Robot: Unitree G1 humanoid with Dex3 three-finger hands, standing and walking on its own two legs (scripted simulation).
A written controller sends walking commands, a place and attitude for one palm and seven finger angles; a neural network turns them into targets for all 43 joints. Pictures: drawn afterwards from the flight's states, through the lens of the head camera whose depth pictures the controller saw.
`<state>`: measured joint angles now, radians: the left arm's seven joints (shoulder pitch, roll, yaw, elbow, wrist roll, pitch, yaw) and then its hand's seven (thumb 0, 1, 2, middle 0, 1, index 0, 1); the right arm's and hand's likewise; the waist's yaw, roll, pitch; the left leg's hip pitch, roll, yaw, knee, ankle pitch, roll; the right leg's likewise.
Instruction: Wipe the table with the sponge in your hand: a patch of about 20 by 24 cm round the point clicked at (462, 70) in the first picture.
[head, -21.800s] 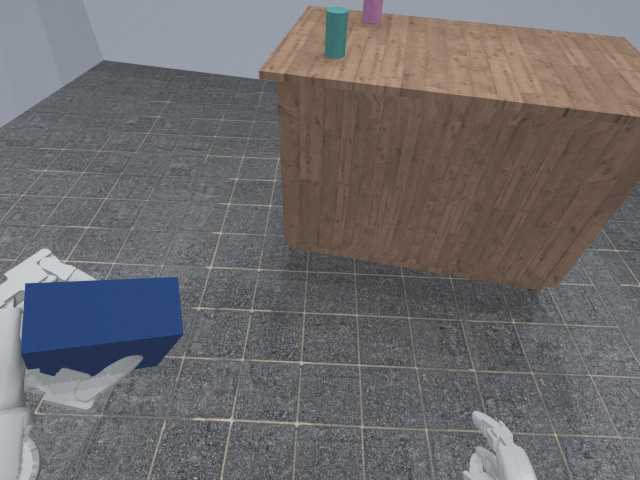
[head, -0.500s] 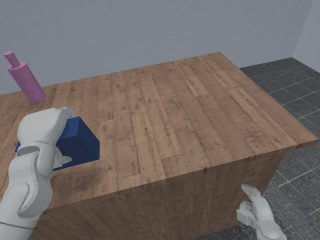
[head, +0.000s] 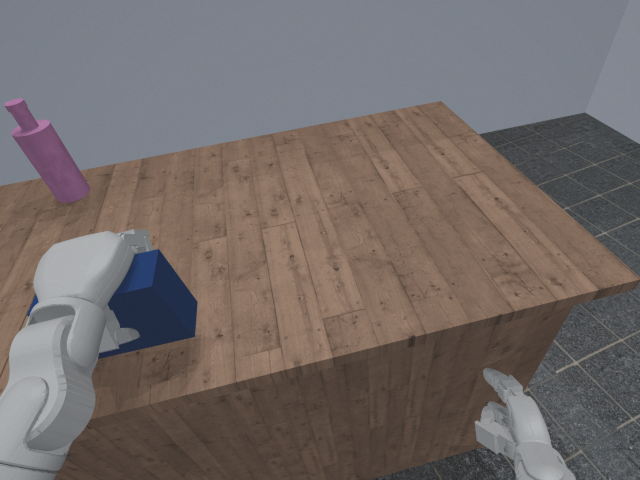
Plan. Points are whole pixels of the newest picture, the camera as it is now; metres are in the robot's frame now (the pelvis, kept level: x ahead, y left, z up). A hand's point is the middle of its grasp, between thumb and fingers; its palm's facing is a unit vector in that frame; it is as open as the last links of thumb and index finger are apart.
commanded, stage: lower the sponge onto the table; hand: left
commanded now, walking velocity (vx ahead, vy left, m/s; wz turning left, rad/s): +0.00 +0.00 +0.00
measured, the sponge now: (130, 315) +0.24 +0.28 +0.11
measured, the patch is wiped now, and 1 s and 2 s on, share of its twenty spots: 0.00 0.00 0.15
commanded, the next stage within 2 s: wipe forward along the first lane in 1.08 s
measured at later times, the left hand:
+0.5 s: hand (128, 299) +0.25 +0.28 +0.13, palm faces +0.09 -0.07 -0.99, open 9.4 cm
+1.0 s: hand (130, 316) +0.24 +0.28 +0.12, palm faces +0.06 -0.07 -1.00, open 9.4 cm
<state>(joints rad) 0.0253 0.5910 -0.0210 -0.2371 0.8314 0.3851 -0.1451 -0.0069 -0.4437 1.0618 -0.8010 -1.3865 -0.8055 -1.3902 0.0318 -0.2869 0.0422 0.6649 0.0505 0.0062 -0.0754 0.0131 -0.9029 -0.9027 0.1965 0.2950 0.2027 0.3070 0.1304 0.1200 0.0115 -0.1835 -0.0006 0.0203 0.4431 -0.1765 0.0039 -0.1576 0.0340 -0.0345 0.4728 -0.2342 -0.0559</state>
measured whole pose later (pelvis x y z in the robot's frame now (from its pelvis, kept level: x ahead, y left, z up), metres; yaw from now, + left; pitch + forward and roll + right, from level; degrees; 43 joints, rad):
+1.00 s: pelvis +0.00 +0.00 +0.00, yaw +0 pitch -5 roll +0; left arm 0.09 0.52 -0.06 -0.17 0.89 0.36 -0.04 -0.01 -0.44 1.06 -0.80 -1.39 -0.81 -1.39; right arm 0.04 -0.27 0.04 0.68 0.04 0.01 -0.06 0.01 -0.90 -0.90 0.20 0.30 0.19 0.30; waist 0.13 0.11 0.01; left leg -0.16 0.00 0.02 0.42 -0.17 0.00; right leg -0.13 0.04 -0.03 0.43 -0.22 -0.06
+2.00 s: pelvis +0.02 +0.01 +0.00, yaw +1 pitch +1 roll +0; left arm -0.23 0.55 -0.02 0.24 0.93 0.27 -0.06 -0.01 -0.46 1.09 -0.80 -1.39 -0.81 -1.39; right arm 0.11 -0.29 0.03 0.69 0.07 0.06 -0.07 0.01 -0.90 -0.90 0.20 0.29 0.20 0.30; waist 0.08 0.09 -0.04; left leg -0.28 -0.01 -0.01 0.47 -0.20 0.01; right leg -0.23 0.03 -0.05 0.46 -0.25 -0.05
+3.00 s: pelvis +0.03 +0.02 +0.00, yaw +1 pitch +6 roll -1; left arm -0.57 0.63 0.01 0.70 1.00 0.12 -0.04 0.00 -0.48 1.11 -0.80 -1.40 -0.80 -1.41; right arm 0.23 -0.31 -0.01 0.70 0.08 0.11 -0.06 0.01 -0.90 -0.90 0.20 0.29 0.20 0.30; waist 0.01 0.06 -0.07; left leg -0.39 -0.01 0.00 0.50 -0.21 0.03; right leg -0.32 0.03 -0.04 0.45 -0.24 -0.03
